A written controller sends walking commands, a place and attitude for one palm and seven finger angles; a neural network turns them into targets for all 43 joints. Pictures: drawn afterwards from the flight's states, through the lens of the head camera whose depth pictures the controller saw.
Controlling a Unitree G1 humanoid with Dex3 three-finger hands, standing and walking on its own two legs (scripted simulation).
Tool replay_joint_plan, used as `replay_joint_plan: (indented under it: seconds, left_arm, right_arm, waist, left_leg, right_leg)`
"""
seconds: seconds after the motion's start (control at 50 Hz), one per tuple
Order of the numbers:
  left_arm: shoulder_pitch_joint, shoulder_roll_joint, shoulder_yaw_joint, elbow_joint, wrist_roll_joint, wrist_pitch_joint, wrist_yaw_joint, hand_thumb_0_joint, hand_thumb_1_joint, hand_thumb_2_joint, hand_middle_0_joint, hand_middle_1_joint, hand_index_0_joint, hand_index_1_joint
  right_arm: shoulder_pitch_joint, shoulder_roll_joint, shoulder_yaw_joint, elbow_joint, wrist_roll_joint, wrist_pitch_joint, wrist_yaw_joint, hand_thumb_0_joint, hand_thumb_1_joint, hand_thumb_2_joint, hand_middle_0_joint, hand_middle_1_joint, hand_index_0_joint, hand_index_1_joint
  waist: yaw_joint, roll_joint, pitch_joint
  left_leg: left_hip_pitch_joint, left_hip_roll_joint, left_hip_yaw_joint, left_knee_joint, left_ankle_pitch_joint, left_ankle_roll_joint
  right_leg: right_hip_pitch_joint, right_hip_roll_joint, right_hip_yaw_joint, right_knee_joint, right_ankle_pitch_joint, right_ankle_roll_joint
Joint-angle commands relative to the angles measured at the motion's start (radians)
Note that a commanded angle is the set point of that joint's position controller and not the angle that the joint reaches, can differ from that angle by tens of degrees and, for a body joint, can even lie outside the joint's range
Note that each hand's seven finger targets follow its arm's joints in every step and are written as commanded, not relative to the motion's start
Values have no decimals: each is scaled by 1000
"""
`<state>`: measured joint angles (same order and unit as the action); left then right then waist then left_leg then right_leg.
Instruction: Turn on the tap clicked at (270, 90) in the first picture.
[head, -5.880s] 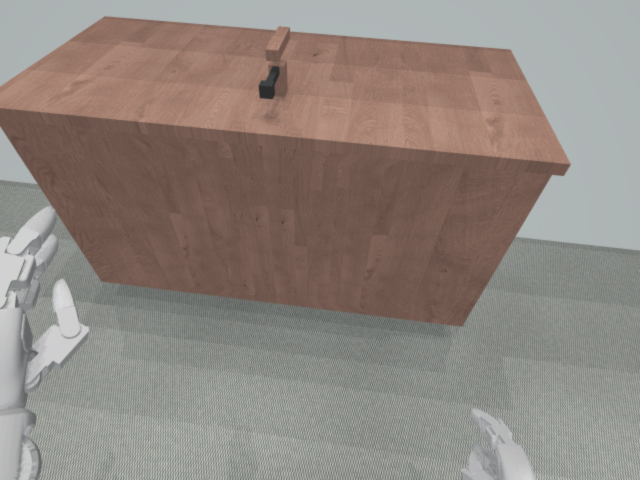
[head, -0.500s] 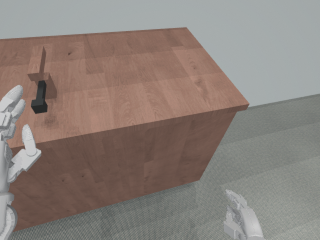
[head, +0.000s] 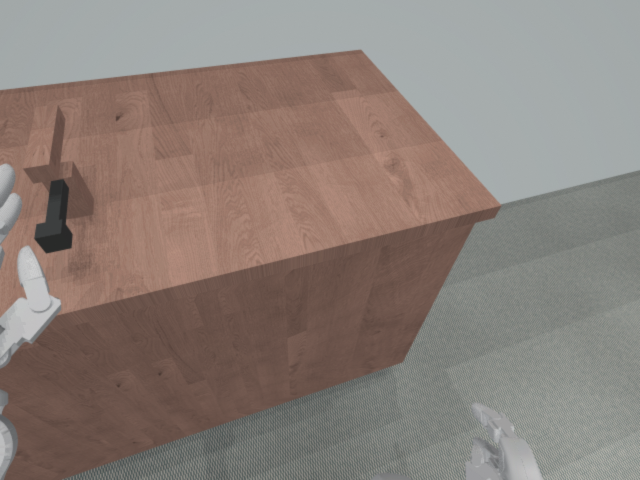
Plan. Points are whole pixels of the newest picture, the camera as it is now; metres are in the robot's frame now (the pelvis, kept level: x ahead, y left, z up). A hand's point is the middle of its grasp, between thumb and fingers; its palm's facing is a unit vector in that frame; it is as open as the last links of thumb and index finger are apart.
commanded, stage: come to a stop and stand still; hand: left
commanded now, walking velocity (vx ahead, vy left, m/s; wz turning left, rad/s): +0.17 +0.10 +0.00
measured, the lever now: (54, 236) +0.36 +0.35 +0.10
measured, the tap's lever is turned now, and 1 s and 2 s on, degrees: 0 0 0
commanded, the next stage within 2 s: look again from close up in 1.32 s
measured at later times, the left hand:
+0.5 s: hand (86, 290) +0.24 +0.22 +0.19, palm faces +0.44 -0.84 -0.31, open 7.4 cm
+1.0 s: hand (46, 252) +0.29 +0.30 +0.16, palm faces +0.34 -0.84 -0.41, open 7.4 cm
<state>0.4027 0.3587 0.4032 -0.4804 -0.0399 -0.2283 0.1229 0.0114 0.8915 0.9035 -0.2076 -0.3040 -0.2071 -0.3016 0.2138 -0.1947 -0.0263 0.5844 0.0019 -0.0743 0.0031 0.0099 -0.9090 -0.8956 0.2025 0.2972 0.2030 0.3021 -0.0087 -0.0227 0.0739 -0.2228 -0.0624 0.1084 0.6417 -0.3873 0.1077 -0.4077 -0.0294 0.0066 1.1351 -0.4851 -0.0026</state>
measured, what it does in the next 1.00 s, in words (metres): steps on the spot: right foot, then left foot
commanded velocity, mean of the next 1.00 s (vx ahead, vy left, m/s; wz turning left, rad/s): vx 0.01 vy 0.00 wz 0.00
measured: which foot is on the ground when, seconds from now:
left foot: down 0.00-0.28, up 0.30-0.50, down 0.52-1.00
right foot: up 0.00-0.24, down 0.26-1.00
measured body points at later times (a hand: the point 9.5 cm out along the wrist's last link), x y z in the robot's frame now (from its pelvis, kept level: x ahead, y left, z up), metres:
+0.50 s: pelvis +0.03 -0.02 +0.01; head +0.04 +0.00 +0.46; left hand +0.21 +0.27 +0.20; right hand +0.22 -0.25 -0.06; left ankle +0.07 +0.12 -0.71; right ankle +0.10 -0.09 -0.72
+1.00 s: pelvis +0.06 +0.05 +0.02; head +0.08 +0.06 +0.47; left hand +0.27 +0.34 +0.18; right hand +0.20 -0.16 -0.07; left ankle +0.07 +0.12 -0.72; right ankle +0.09 -0.09 -0.72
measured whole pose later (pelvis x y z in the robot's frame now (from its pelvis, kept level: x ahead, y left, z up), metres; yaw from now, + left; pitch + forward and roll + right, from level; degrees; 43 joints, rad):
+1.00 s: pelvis +0.06 +0.05 +0.02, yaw -1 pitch -2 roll -1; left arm 0.39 0.37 0.35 -0.38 -0.02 -0.18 0.08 0.01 0.89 0.90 -0.22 -0.31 -0.21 -0.30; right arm 0.28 -0.17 0.05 0.57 0.01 -0.13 -0.01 0.01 -0.91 -0.90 0.21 0.30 0.20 0.30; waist 0.02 -0.02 0.08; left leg -0.21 -0.01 0.12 0.49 -0.25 0.06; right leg -0.24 -0.04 -0.05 0.46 -0.19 0.02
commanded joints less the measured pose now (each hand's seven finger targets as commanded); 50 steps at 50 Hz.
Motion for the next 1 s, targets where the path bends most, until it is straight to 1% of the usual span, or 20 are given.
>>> replay_joint_plan:
  seconds: [0.0,0.1,0.2,0.22,0.24,0.26,0.3,0.34,0.38,0.44,0.56,0.58,0.6,0.62,0.68,0.72,0.78,0.8,0.9,0.98]
  left_arm:
    - [-24,184,92,-254,-1,-63,7,0,900,900,-200,-300,-200,-300]
    - [43,203,125,-224,-1,-60,8,0,900,900,-200,-300,-200,-300]
    - [-21,189,107,-155,-6,-41,15,0,900,900,-200,-300,-200,-300]
    - [-41,198,111,-137,-2,-43,18,0,900,900,-200,-300,-200,-300]
    - [-53,202,109,-123,-4,-42,17,0,900,900,-200,-300,-200,-300]
    - [-73,211,122,-122,-11,-50,16,0,900,900,-200,-300,-200,-300]
    - [-109,188,87,-195,-9,-46,12,0,900,900,-200,-300,-200,-300]
    - [-88,165,66,-214,5,-43,22,0,900,900,-200,-300,-200,-300]
    - [-111,185,67,-275,6,-39,35,0,900,900,-200,-300,-200,-300]
    - [-94,186,69,-282,1,-24,49,0,900,900,-200,-300,-200,-300]
    - [-100,147,39,-170,1,-5,34,0,900,900,-200,-300,-200,-300]
    - [-1061,892,544,-327,122,-108,16,0,900,900,-200,-300,-200,-300]
    - [-786,533,294,40,38,-59,-1,0,900,900,-200,-300,-200,-300]
    - [-539,257,86,185,25,-45,-28,0,900,900,-200,-300,-200,-300]
    - [-171,58,-98,31,-7,-28,-41,0,900,900,-200,-300,-200,-300]
    - [-39,73,-80,-40,-3,-9,-31,0,900,900,-200,-300,-200,-300]
    - [-35,207,82,-56,6,1,-9,0,900,900,-200,-300,-200,-300]
    - [-70,292,166,-101,9,-5,1,0,900,900,-200,-300,-200,-300]
    - [-212,265,147,-222,14,-39,-1,0,900,900,-200,-300,-200,-300]
    - [-187,180,65,-204,13,-51,-3,0,900,900,-200,-300,-200,-300]
  right_arm:
    - [-68,-133,-47,-166,9,-66,-10,0,-900,-900,200,300,200,300]
    - [-69,-127,-21,-169,2,-64,-32,0,-900,-900,200,300,200,300]
    - [-99,-130,-6,-178,3,-58,-53,0,-900,-900,200,300,200,300]
    - [-89,-132,-12,-170,5,-55,-53,0,-900,-900,200,300,200,300]
    - [-80,-134,-23,-172,1,-60,-48,0,-900,-900,200,300,200,300]
    - [-86,-149,-30,-175,-1,-62,-38,0,-900,-900,200,300,200,300]
    - [-68,-147,-30,-150,8,-42,-17,0,-900,-900,200,300,200,300]
    - [-101,-115,3,-144,0,-29,-25,0,-900,-900,200,300,200,300]
    - [-118,-102,15,-143,-11,-38,-41,0,-900,-900,200,300,200,300]
    - [-107,-96,15,-139,-17,-50,-60,0,-900,-900,200,300,200,300]
    - [-93,-120,8,-162,3,-57,-64,0,-900,-900,200,300,200,300]
    - [14,-152,-23,-111,-39,-126,-74,0,-900,-900,200,300,200,300]
    - [-38,-89,14,-69,30,-102,-70,0,-900,-900,200,300,200,300]
    - [-45,-117,-4,-107,10,-120,-55,0,-900,-900,200,300,200,300]
    - [-38,-126,-6,-156,35,-121,-1,0,-900,-900,200,300,200,300]
    - [-59,-127,1,-187,39,-112,14,0,-900,-900,200,300,200,300]
    - [-82,-127,11,-204,29,-95,-8,0,-900,-900,200,300,200,300]
    - [-93,-136,11,-204,27,-87,-17,0,-900,-900,200,300,200,300]
    - [-110,-120,23,-216,14,-109,-33,0,-900,-900,200,300,200,300]
    - [-83,-120,16,-187,10,-140,-20,0,-900,-900,200,300,200,300]
  waist:
    - [0,127,-114]
    - [16,160,-107]
    - [34,69,-191]
    - [40,-38,-225]
    - [32,-169,-254]
    - [34,-201,-189]
    - [23,-107,-174]
    - [28,-42,-141]
    - [34,-66,-149]
    - [33,18,-135]
    - [30,143,-57]
    - [72,-24,21]
    - [20,144,-126]
    - [31,173,-191]
    - [50,184,-175]
    - [55,86,-158]
    - [56,-128,-111]
    - [51,-66,-121]
    - [45,184,-138]
    - [42,155,-178]
  left_leg:
    - [232,274,-305,-287,625,46]
    - [61,244,-192,-348,508,-12]
    - [-127,214,-133,-116,454,-86]
    - [-269,162,-120,64,332,-99]
    - [-360,52,-66,326,104,-115]
    - [-386,49,-131,490,-161,-115]
    - [-346,88,-182,519,-114,-111]
    - [-221,115,-132,367,-46,-111]
    - [-78,89,-55,170,1,-106]
    - [73,40,-3,-85,122,-111]
    - [-131,145,-149,-307,-24,-93]
    - [-199,138,-57,-90,109,-69]
    - [-53,129,-80,-139,190,-87]
    - [41,116,-74,-159,187,-107]
    - [27,136,-85,-242,147,-87]
    - [-12,171,-118,-297,140,-83]
    - [-91,162,-119,-324,7,-90]
    - [-79,157,-114,-339,18,-94]
    - [-90,187,-140,-379,17,-74]
    - [-30,158,-113,-304,170,-88]
  right_leg:
    - [-295,-15,-59,72,91,-5]
    - [-56,-14,-133,-278,221,-5]
    - [385,21,-146,-636,363,-20]
    - [541,-70,-17,-665,418,-65]
    - [536,-266,298,-734,454,-179]
    - [384,-409,525,-841,353,-261]
    - [271,-371,480,-884,52,-224]
    - [142,-298,264,-879,116,-177]
    - [62,-242,141,-897,64,-140]
    - [28,-162,78,-882,-59,-80]
    - [199,-32,20,-803,31,-1]
    - [149,-94,153,-884,332,75]
    - [218,-182,91,-809,397,-68]
    - [192,-126,116,-750,423,-75]
    - [241,-76,63,-762,312,-10]
    - [272,-37,-1,-738,287,-10]
    - [257,-20,-8,-787,167,-2]
    - [253,-11,-17,-771,160,-2]
    - [298,5,-45,-663,288,-6]
    - [311,-7,-42,-691,387,-17]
